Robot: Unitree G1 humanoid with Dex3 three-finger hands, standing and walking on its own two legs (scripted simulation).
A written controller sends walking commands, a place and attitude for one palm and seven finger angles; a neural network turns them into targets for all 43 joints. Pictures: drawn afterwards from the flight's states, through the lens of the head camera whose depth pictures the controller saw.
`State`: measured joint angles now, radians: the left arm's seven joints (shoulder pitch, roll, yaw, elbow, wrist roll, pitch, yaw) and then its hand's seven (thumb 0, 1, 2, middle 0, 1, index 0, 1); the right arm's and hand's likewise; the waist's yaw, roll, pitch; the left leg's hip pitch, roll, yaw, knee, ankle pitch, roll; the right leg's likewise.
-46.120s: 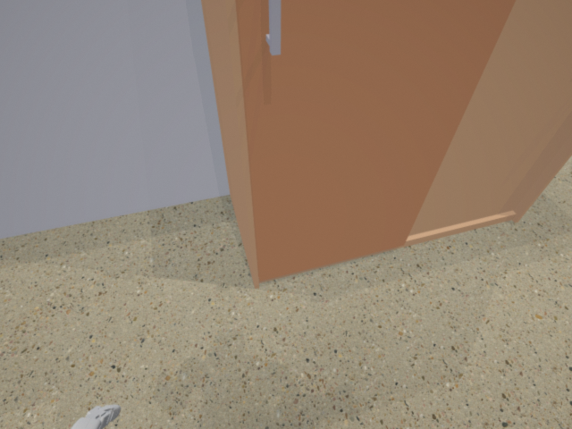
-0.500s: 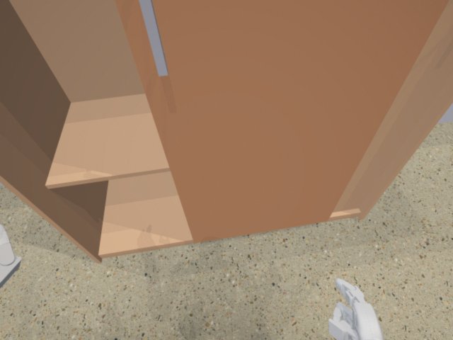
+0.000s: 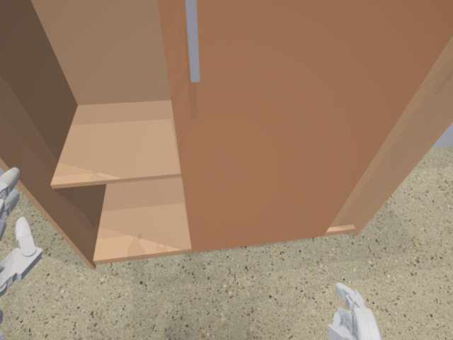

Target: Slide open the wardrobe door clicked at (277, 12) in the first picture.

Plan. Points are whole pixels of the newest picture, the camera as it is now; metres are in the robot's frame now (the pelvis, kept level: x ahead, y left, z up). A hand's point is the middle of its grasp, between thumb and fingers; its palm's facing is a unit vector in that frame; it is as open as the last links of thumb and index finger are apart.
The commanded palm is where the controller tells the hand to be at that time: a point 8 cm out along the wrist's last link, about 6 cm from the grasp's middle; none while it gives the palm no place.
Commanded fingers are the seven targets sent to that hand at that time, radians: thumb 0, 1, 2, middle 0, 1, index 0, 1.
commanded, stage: stop stepping back and stand still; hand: left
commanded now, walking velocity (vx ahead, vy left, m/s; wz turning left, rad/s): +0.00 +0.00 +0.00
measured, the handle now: (191, 28) +0.57 +0.11 +0.27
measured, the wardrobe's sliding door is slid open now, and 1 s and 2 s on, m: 0.43 0.43 0.43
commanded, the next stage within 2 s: let the arm hang, fingers relaxed in 0.52 s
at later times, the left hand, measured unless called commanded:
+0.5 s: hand (14, 266) +0.17 +0.28 +0.14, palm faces +0.45 -0.80 -0.41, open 7.4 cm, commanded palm +0.11 +0.31 +0.17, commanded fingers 0.00 0.90 0.90 -0.20 -0.30 -0.20 -0.30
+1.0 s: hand out of the picture +0.01 +0.18 -0.18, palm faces +0.03 -0.99 -0.16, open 7.0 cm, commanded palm none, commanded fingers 0.00 0.90 0.90 -0.20 -0.30 -0.20 -0.30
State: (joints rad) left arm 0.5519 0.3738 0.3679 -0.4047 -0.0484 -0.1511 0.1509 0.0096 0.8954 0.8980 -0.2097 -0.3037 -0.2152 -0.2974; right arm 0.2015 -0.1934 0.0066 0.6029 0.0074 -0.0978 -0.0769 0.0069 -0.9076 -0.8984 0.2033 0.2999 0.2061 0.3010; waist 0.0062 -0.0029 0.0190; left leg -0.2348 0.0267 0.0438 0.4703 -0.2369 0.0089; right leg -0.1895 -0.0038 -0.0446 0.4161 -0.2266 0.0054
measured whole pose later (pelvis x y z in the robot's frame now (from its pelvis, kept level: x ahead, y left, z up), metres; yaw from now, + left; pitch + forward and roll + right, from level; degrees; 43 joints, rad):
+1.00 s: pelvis -0.03 +0.00 -0.01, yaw +3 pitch +0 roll +0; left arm 0.25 0.20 0.00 0.91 0.01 0.04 0.01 -0.01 0.99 0.90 -0.21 -0.30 -0.21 -0.30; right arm 0.24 -0.22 0.01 0.97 -0.03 0.02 0.00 0.00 -0.91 -0.90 0.20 0.30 0.20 0.30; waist -0.01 -0.05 0.07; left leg -0.33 0.00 0.00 0.54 -0.22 0.01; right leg -0.29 -0.03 -0.08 0.53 -0.25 0.00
